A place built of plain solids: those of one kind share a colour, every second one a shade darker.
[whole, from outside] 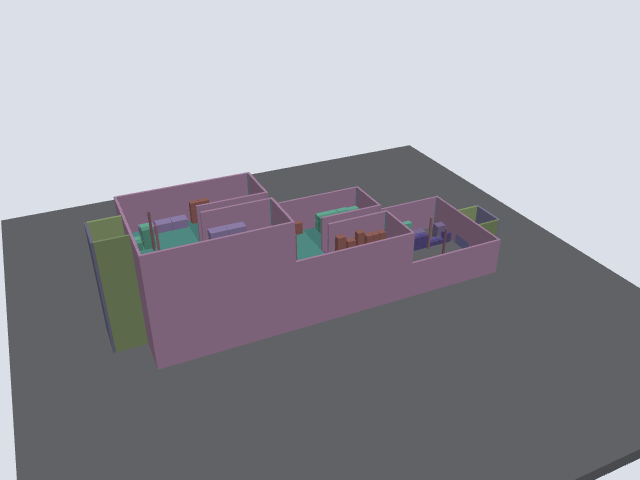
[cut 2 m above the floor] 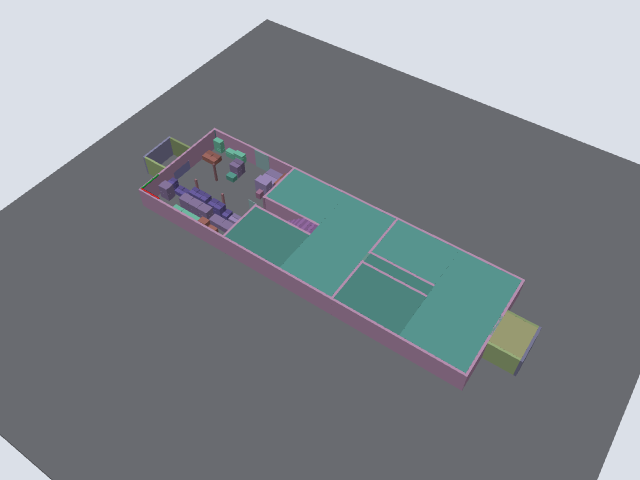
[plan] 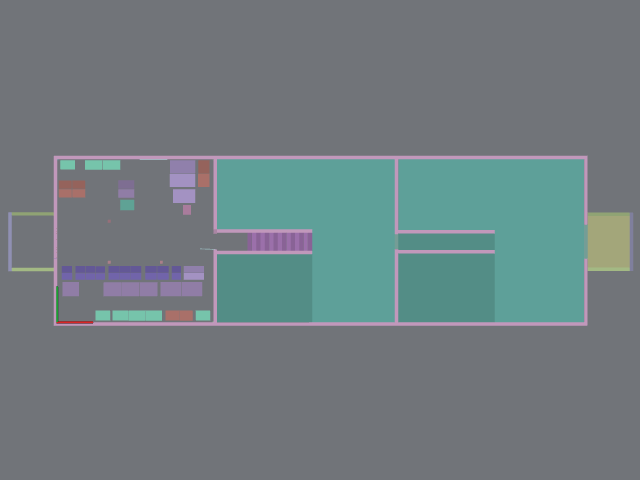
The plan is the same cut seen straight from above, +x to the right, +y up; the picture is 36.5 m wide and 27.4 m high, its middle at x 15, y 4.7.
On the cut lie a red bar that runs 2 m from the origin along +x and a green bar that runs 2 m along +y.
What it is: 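A bonded warehouse up a steep quayside street; two or three stores in a row up the hill, each one storey, its floor a whole storey over the one below; closed straight stairs of 38 to 42 degrees between two walls, 0.94 to 1.05 m broad, in line with the main aisles, in slots cut into the upper stores' floors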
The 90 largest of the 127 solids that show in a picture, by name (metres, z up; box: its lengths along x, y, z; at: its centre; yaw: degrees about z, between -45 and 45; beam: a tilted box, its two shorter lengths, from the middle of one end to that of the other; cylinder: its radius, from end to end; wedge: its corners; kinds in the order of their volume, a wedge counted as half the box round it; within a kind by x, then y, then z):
{
 "raised_1": {"box": [5.44, 3.89, 3.09], "at": [11.84, 1.95, 1.5]},
 "raised_2": {"box": [5.44, 3.99, 3.09], "at": [11.84, 7.31, 1.5]},
 "raised_3": {"box": [4.72, 9.31, 3.09], "at": [16.91, 4.65, 1.5]},
 "raised_4": {"box": [5.5, 3.93, 6.35], "at": [22.22, 1.97, 3.13]},
 "raised_5": {"box": [5.5, 0.94, 3.09], "at": [22.22, 4.6, 1.5]},
 "raised_6": {"box": [5.5, 4.03, 6.35], "at": [22.22, 7.29, 3.13]},
 "raised_7": {"box": [5.11, 9.31, 6.35], "at": [27.52, 4.65, 3.13]},
 "wall_1": {"box": [0.2, 9.71, 3.41], "at": [-0.1, 4.65, 1.66]},
 "wall_2": {"box": [9.32, 0.2, 3.41], "at": [4.46, -0.1, 1.66]},
 "wall_3": {"box": [9.32, 0.2, 3.41], "at": [4.46, 9.41, 1.66]},
 "wall_4": {"box": [0.2, 4.29, 6.29], "at": [9.02, 1.95, 3.1]},
 "wall_5": {"box": [0.2, 4.39, 6.29], "at": [9.02, 7.31, 3.1]},
 "wall_6": {"box": [5.64, 0.2, 6.29], "at": [11.74, 3.99, 3.1]},
 "wall_7": {"box": [5.64, 0.2, 6.29], "at": [11.74, 5.21, 3.1]},
 "wall_8": {"box": [5.84, 0.2, 6.29], "at": [11.84, -0.1, 3.1]},
 "wall_9": {"box": [5.84, 0.2, 6.29], "at": [11.84, 9.41, 3.1]},
 "wall_10": {"box": [5.12, 0.2, 6.29], "at": [16.91, -0.1, 3.1]},
 "wall_11": {"box": [5.12, 0.2, 6.29], "at": [16.91, 9.41, 3.1]},
 "wall_12": {"box": [0.2, 4.33, 9.65], "at": [19.37, 1.97, 4.78]},
 "wall_13": {"box": [0.2, 4.43, 9.65], "at": [19.37, 7.29, 4.78]},
 "wall_14": {"box": [5.7, 0.2, 9.65], "at": [22.12, 4.03, 4.78]},
 "wall_15": {"box": [5.7, 0.2, 9.65], "at": [22.12, 5.17, 4.78]},
 "wall_16": {"box": [5.9, 0.2, 9.65], "at": [22.22, -0.1, 4.78]},
 "wall_17": {"box": [5.9, 0.2, 9.65], "at": [22.22, 9.41, 4.78]},
 "wall_18": {"box": [0.2, 0.2, 9.65], "at": [24.87, 5.17, 4.78]},
 "wall_19": {"box": [5.51, 0.2, 9.65], "at": [27.52, -0.1, 4.78]},
 "wall_20": {"box": [5.51, 0.2, 9.65], "at": [27.52, 9.41, 4.78]},
 "wall_21": {"box": [0.2, 9.71, 9.65], "at": [30.18, 4.65, 4.78]},
 "area_1": {"box": [2.4, 2.94, 6.35], "at": [31.48, 4.6, 3.13]},
 "area_side_1": {"box": [2.4, 0.2, 3.25], "at": [-1.4, 3.02, 1.57]},
 "area_side_2": {"box": [2.4, 0.2, 3.25], "at": [-1.4, 6.19, 1.57]},
 "area_side_3": {"box": [2.4, 0.2, 9.55], "at": [31.48, 3.03, 4.73]},
 "area_side_4": {"box": [2.4, 0.2, 9.55], "at": [31.48, 6.17, 4.73]},
 "area_end_1": {"box": [0.2, 3.38, 3.25], "at": [-2.7, 4.6, 1.57]},
 "area_end_2": {"box": [0.2, 3.34, 9.55], "at": [32.78, 4.6, 4.73]},
 "lot_bales_1": {"box": [1.45, 0.75, 0.74], "at": [7.15, 8.11, 0.32]},
 "lot_bales_2": {"box": [1.45, 0.75, 0.74], "at": [7.16, 8.88, 0.32]},
 "lot_bales_3": {"box": [1.27, 0.79, 0.69], "at": [7.25, 7.21, 0.29]},
 "lot_bales_4": {"box": [1.27, 0.79, 0.64], "at": [7.25, 7.21, 0.96]},
 "lot_bales_5": {"box": [1.15, 0.38, 0.72], "at": [7.8, 2.62, 0.31]},
 "lot_bales_6": {"box": [1.15, 0.38, 0.72], "at": [7.8, 3.03, 0.31]},
 "lot_bales_7": {"box": [1.38, 0.82, 0.64], "at": [22.53, 5.77, 7.91]},
 "lot_bales_8": {"box": [1.38, 0.82, 0.64], "at": [23.93, 5.77, 7.91]},
 "lot_bales_9": {"box": [1.25, 0.93, 0.77], "at": [25.69, 0.51, 6.64]},
 "lot_bales_10": {"box": [1.25, 0.93, 0.77], "at": [26.96, 0.51, 6.64]},
 "flight_1": {"box": [0.25, 1.02, 0.66], "at": [11.48, 4.6, 0.28]},
 "flight_2": {"box": [0.25, 1.02, 0.86], "at": [11.73, 4.6, 0.38]},
 "flight_3": {"box": [0.25, 1.02, 1.06], "at": [11.97, 4.6, 0.48]},
 "flight_4": {"box": [0.25, 1.02, 1.27], "at": [12.22, 4.6, 0.58]},
 "flight_5": {"box": [0.25, 1.02, 1.47], "at": [12.46, 4.6, 0.69]},
 "flight_6": {"box": [0.25, 1.02, 1.67], "at": [12.71, 4.6, 0.79]},
 "flight_7": {"box": [0.25, 1.02, 1.88], "at": [12.96, 4.6, 0.89]},
 "flight_8": {"box": [0.25, 1.02, 2.08], "at": [13.2, 4.6, 0.99]},
 "flight_9": {"box": [0.25, 1.02, 2.28], "at": [13.45, 4.6, 1.09]},
 "flight_10": {"box": [0.25, 1.02, 2.48], "at": [13.69, 4.6, 1.19]},
 "flight_11": {"box": [0.25, 1.02, 2.69], "at": [13.94, 4.6, 1.29]},
 "flight_12": {"box": [0.25, 1.02, 2.89], "at": [14.19, 4.6, 1.4]},
 "flight_13": {"box": [0.25, 1.02, 3.09], "at": [14.44, 4.6, 1.5]},
 "lot_crates_1": {"box": [0.95, 0.81, 0.74], "at": [0.77, 1.89, 0.32]},
 "lot_crates_2": {"box": [0.95, 0.81, 0.69], "at": [0.77, 1.89, 1.03]},
 "lot_crates_3": {"box": [1.01, 0.81, 0.6], "at": [3.15, 1.89, 0.9]},
 "lot_crates_4": {"box": [0.92, 0.48, 0.62], "at": [3.93, 7.36, 0.93]},
 "lot_crates_5": {"box": [0.92, 0.48, 0.62], "at": [3.94, 7.87, 0.93]},
 "lot_crates_6": {"box": [1.01, 0.81, 0.6], "at": [4.18, 1.89, 0.9]},
 "lot_crates_7": {"box": [1.01, 0.81, 0.6], "at": [5.22, 1.89, 0.9]},
 "lot_crates_8": {"box": [1.19, 0.81, 0.62], "at": [6.48, 1.89, 0.26]},
 "lot_crates_9": {"box": [1.19, 0.81, 0.62], "at": [7.69, 1.9, 0.26]},
 "lot_chests_1": {"box": [0.74, 0.48, 0.54], "at": [0.46, 7.36, 0.22]},
 "lot_chests_2": {"box": [0.74, 0.48, 0.54], "at": [0.46, 7.86, 0.22]},
 "lot_chests_3": {"box": [0.74, 0.48, 0.54], "at": [1.23, 7.36, 0.22]},
 "lot_chests_4": {"box": [0.74, 0.48, 0.54], "at": [1.23, 7.86, 0.22]},
 "lot_chests_5": {"box": [0.76, 0.58, 0.47], "at": [6.56, 0.39, 1.65]},
 "lot_chests_6": {"box": [0.76, 0.58, 0.47], "at": [7.35, 0.38, 1.18]},
 "lot_chests_7": {"box": [0.65, 0.75, 0.49], "at": [8.37, 8.1, 0.74]},
 "lot_chests_8": {"box": [0.65, 0.75, 0.49], "at": [8.37, 8.88, 0.74]},
 "lot_chests_9": {"box": [0.61, 0.56, 0.52], "at": [9.67, 5.65, 4.34]},
 "lot_chests_10": {"box": [0.61, 0.56, 0.52], "at": [10.31, 5.64, 4.34]},
 "lot_chests_11": {"box": [0.61, 0.56, 0.52], "at": [10.93, 5.65, 4.34]},
 "lot_chests_12": {"box": [0.63, 0.56, 0.51], "at": [11.79, 5.64, 4.32]},
 "lot_chests_13": {"box": [0.63, 0.56, 0.51], "at": [11.79, 5.64, 4.83]},
 "lot_chests_14": {"box": [0.74, 0.56, 0.49], "at": [12.66, 5.65, 4.26]},
 "lot_chests_15": {"box": [0.76, 0.56, 0.5], "at": [13.6, 5.64, 4.81]},
 "lot_chests_16": {"box": [0.76, 0.56, 0.5], "at": [13.6, 5.65, 4.3]},
 "lot_chests_17": {"box": [0.64, 0.48, 0.55], "at": [15.16, 0.33, 3.87]},
 "lot_chests_18": {"box": [0.78, 0.49, 0.46], "at": [23.46, 0.33, 7.91]},
 "lot_chests_19": {"box": [0.78, 0.49, 0.46], "at": [24.25, 0.34, 7.91]},
 "doorway_1": {"box": [0.2, 0.84, 3.09], "at": [19.37, 4.6, 1.5]},
 "doorway_2": {"box": [0.2, 1.94, 6.35], "at": [30.18, 4.6, 3.13]},
 "crate_single_1": {"box": [0.8, 0.6, 0.57], "at": [4.0, 6.7, 0.23]},
 "steps_stool_1": {"box": [0.45, 0.55, 0.67], "at": [7.41, 6.42, 0.28]}
}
